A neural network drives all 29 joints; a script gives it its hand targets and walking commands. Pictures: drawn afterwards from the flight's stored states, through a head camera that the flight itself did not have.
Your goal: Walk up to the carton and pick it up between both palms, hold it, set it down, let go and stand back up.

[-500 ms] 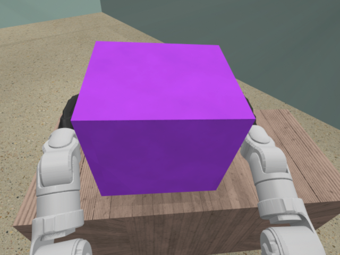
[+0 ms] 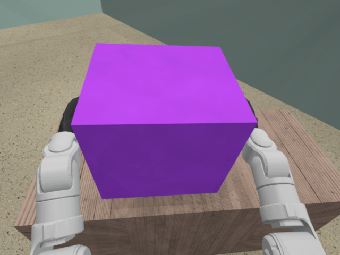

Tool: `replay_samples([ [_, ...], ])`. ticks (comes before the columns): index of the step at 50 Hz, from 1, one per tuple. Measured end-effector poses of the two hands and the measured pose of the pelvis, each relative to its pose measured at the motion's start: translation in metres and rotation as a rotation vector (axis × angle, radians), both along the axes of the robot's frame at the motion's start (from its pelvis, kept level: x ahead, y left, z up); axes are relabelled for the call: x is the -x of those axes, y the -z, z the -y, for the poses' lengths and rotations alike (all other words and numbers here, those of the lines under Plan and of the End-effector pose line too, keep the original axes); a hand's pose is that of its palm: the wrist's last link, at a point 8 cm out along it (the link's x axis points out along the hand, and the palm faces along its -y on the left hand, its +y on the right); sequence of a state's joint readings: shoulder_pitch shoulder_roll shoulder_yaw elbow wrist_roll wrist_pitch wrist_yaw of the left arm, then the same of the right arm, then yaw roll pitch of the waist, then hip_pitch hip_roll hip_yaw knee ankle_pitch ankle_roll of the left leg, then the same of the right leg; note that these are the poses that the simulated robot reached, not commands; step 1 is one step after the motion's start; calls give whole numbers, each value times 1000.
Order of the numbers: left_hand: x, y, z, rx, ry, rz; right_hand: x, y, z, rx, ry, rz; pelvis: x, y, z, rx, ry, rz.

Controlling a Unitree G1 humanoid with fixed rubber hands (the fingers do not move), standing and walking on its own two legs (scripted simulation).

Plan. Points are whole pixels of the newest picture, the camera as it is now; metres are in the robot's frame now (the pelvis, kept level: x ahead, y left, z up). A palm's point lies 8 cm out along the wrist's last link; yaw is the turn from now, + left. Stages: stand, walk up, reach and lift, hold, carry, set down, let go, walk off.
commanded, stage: hold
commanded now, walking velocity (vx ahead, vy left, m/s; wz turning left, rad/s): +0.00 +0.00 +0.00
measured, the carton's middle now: (160, 123) +0.40 +0.01 +0.13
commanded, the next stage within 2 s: none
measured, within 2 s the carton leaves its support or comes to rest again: neither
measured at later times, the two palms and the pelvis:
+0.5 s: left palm (69, 130) +0.34 +0.20 +0.16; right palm (246, 125) +0.35 -0.19 +0.16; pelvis +0.00 +0.00 +0.00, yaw +0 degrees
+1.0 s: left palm (71, 131) +0.34 +0.20 +0.16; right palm (247, 127) +0.35 -0.19 +0.16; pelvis +0.00 +0.00 +0.00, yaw +0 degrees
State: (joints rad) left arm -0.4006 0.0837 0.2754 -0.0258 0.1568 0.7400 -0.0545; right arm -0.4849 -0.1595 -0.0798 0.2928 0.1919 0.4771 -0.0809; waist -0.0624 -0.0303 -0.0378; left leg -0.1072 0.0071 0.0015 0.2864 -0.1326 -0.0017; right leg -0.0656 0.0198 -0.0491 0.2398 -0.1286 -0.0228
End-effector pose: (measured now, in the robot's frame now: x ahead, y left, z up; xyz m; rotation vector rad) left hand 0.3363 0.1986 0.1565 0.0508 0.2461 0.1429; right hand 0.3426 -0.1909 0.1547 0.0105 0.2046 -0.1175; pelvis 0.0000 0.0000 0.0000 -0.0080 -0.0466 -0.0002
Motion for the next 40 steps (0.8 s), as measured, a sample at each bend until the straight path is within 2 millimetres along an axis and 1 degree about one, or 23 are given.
replay_samples([
  [12,-3,-2,2,1,6,-6,1,1,2,-6,8,-6,6,0,0,-2,-2,0],
  [24,-4,-5,-1,14,1,11,-3,-8,-1,10,4,10,3,0,0,-2,1,9],
  [40,-5,3,-1,1,1,-13,-4,4,-1,4,0,-13,0,0,-1,0,0,-5],
])
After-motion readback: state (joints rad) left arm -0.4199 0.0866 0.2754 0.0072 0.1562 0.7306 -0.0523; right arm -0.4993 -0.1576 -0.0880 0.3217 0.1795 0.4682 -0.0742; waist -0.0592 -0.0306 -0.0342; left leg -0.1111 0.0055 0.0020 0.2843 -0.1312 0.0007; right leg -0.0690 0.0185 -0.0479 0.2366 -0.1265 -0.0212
